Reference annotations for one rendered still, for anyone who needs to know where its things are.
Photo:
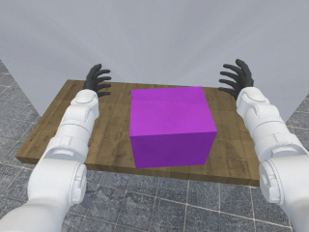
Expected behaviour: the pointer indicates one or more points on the right robot upper arm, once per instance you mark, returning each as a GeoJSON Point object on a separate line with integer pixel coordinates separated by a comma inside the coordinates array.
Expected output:
{"type": "Point", "coordinates": [285, 182]}

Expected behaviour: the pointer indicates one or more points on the left robot forearm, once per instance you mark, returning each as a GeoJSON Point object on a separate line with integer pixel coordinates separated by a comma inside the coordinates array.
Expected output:
{"type": "Point", "coordinates": [71, 139]}

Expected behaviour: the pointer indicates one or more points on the right robot hand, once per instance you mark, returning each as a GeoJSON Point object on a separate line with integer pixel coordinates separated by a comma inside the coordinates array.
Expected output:
{"type": "Point", "coordinates": [242, 79]}

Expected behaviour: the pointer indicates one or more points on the right robot forearm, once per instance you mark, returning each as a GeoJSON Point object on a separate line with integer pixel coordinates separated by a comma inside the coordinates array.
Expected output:
{"type": "Point", "coordinates": [270, 134]}

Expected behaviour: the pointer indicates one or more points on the table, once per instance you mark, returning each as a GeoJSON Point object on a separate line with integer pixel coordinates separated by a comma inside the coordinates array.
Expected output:
{"type": "Point", "coordinates": [232, 159]}

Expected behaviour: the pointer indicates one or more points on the left robot hand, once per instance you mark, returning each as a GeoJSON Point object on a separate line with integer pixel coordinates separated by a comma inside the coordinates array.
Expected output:
{"type": "Point", "coordinates": [92, 80]}

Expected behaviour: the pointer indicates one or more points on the carton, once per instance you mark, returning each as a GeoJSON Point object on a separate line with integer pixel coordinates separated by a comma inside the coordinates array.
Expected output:
{"type": "Point", "coordinates": [170, 127]}

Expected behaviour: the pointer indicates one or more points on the left robot upper arm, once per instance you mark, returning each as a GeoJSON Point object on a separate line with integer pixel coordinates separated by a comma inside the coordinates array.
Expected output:
{"type": "Point", "coordinates": [56, 186]}

